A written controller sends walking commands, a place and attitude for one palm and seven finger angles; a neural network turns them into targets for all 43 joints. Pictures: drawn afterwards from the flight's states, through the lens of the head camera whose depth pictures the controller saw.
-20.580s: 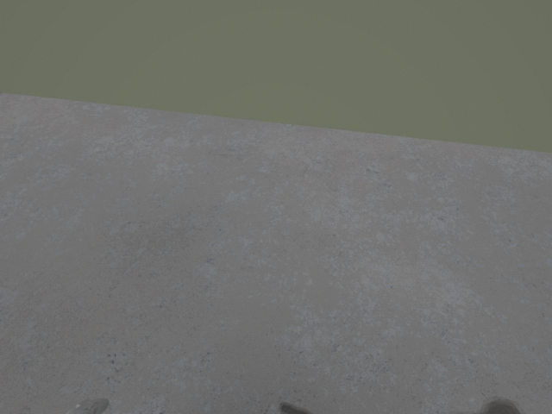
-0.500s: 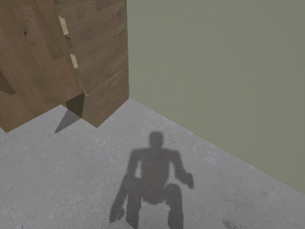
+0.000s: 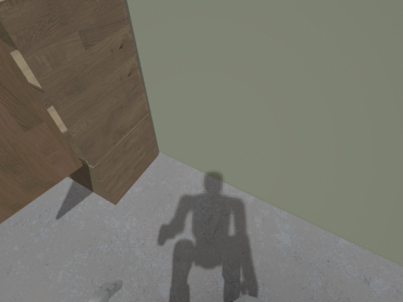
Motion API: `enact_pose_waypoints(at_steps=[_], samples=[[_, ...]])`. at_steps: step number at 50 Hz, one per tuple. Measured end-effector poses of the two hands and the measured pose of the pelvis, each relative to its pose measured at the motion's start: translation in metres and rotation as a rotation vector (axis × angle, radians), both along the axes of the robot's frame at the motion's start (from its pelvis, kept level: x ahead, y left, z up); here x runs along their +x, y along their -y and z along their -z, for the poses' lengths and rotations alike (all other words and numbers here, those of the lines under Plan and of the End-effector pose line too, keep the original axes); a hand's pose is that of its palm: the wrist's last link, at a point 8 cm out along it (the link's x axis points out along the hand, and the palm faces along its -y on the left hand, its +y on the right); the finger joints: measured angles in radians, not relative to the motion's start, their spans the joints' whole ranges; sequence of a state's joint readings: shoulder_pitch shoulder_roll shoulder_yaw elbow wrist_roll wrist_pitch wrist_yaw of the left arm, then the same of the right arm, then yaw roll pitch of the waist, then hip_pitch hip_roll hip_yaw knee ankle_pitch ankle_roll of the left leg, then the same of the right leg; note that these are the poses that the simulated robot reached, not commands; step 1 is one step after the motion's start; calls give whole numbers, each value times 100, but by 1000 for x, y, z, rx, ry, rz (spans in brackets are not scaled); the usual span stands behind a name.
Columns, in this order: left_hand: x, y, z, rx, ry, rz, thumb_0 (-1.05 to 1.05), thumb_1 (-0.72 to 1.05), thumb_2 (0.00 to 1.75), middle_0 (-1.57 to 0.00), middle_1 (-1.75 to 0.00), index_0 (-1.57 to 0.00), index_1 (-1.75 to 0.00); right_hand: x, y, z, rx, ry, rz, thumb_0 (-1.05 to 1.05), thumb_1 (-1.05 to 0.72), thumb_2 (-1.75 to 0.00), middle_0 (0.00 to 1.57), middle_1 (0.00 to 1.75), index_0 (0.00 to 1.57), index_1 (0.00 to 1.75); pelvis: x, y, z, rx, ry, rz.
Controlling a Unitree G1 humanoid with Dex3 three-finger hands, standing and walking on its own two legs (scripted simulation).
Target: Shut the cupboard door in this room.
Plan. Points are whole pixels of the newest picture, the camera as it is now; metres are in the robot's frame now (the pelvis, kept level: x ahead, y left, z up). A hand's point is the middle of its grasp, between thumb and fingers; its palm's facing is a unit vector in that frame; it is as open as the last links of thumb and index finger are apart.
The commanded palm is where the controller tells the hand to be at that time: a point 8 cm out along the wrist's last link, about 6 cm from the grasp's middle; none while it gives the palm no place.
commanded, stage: turn to face it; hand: left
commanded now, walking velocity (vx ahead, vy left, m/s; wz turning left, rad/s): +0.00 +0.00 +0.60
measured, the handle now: out of the picture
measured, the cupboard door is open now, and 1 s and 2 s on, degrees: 79 79 79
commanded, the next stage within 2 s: take the last steps up to it in 1.28 s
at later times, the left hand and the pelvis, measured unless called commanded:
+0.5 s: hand out of the picture +0.02 +0.28 -0.17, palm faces +0.33 -0.91 -0.23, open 7.4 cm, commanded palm none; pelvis +0.01 +0.04 +0.01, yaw +17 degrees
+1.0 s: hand out of the picture +0.00 +0.21 -0.12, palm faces +0.55 -0.78 -0.30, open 7.4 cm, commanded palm none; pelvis +0.02 -0.02 +0.01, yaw +35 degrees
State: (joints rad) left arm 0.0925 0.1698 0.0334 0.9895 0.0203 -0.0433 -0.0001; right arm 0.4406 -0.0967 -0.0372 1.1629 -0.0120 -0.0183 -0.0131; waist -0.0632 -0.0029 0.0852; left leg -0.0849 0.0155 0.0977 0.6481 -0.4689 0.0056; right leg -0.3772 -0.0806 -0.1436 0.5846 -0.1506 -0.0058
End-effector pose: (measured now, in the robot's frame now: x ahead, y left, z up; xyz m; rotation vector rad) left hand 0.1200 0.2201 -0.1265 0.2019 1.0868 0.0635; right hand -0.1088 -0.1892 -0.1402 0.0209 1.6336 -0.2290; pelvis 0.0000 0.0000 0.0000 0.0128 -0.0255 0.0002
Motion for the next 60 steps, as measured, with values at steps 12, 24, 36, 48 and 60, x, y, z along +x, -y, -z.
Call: enact_pose_waypoints(at_steps=[12, 24, 36, 48, 60], samples=[[-44, -27, -8, 38, -49, -219, -1, 93, 90, -20, -30, -20, -30, 177, 48, -8, -79, 281, -244, 1, -91, -90, 19, 30, 19, 30, 16, -2, -9, -14, 8, -151], [-116, -99, 17, 16, -138, -416, 1, 91, 90, -20, -30, -19, -30, 291, 0, -47, -178, 523, -519, 0, -91, -90, 19, 30, 19, 30, 12, -43, -2, -53, 3, -288], [-146, -96, -12, 51, -153, -532, 1, 91, 90, -20, -30, -19, -30, 292, -32, -36, -57, 441, -606, 0, -90, -90, 20, 30, 20, 30, 17, -39, -18, -38, -29, -414], [-143, -33, -33, 114, -21, -637, 1, 90, 90, -20, -30, -20, -30, 299, 16, 1, 18, 331, -688, 1, -90, -90, 20, 30, 20, 30, 19, 17, -9, -1, -7, -588], [-213, 28, -26, 32, -115, -792, 1, 90, 90, -20, -30, -20, -30, 333, 15, -16, -11, 335, -859, 1, -91, -90, 19, 30, 19, 30, 10, 32, -19, 28, -20, -718]])
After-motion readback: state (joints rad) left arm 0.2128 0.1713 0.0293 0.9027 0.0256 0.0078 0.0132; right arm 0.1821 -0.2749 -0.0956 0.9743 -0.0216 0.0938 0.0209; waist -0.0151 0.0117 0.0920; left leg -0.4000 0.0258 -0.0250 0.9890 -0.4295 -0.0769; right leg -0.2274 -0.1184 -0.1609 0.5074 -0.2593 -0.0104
